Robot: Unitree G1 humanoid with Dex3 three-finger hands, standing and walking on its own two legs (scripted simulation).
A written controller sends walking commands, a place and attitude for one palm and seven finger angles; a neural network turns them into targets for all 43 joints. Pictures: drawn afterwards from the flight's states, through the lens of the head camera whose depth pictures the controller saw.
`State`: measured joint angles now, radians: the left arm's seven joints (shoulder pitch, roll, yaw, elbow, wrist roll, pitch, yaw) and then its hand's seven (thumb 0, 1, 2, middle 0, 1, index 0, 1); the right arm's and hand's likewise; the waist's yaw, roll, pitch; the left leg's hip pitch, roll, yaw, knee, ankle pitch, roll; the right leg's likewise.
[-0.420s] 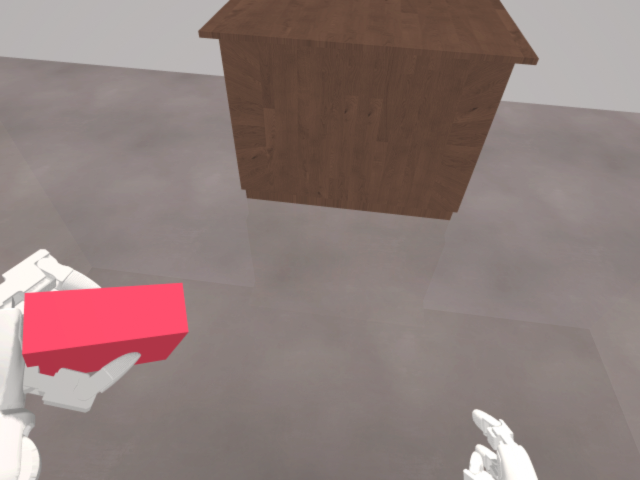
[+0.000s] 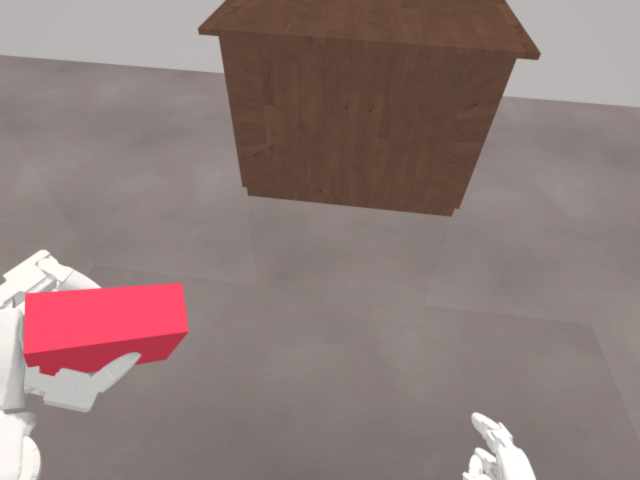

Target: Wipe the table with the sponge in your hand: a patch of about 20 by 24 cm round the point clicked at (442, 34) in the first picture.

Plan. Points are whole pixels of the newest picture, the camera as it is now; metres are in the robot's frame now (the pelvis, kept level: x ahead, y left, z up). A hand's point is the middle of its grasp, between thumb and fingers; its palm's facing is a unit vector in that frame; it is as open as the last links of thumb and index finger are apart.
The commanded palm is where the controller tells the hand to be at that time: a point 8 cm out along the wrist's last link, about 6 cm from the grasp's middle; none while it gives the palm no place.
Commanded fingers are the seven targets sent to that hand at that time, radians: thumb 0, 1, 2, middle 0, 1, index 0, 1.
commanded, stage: walk to a spot facing it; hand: left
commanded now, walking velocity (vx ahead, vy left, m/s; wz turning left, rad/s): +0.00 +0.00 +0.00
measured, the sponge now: (130, 329) +0.23 +0.21 +0.14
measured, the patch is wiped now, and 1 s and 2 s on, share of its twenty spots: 0.00 0.00 0.00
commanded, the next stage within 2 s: none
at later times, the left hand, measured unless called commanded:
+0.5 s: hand (179, 281) +0.27 +0.17 +0.16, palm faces +0.34 -0.86 -0.38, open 9.3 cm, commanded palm +0.22 +0.22 +0.18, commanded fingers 0.00 0.10 1.30 -1.20 -1.60 -1.20 -1.60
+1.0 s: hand (260, 172) +0.44 +0.11 +0.17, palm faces +0.20 -0.88 -0.43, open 9.3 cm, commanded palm +0.39 +0.17 +0.18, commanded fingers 0.00 0.10 1.30 -1.20 -1.60 -1.20 -1.60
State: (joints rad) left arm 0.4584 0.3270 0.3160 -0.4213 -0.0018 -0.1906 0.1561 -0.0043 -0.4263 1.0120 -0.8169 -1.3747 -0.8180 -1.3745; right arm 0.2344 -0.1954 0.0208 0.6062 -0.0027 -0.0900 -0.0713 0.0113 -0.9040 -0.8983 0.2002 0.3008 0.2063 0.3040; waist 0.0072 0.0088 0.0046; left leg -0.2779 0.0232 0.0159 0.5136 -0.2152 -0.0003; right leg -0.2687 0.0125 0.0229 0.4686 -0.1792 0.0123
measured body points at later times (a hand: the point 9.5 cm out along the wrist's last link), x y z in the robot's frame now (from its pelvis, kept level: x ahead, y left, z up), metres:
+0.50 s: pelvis +0.04 -0.04 -0.01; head +0.03 -0.05 +0.44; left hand +0.25 +0.21 +0.18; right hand +0.17 -0.28 -0.11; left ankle +0.03 +0.10 -0.69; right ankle +0.04 -0.11 -0.74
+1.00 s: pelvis +0.17 -0.06 +0.00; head +0.18 -0.07 +0.45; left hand +0.42 +0.16 +0.20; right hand +0.28 -0.30 -0.09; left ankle +0.18 +0.08 -0.74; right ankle +0.18 -0.18 -0.70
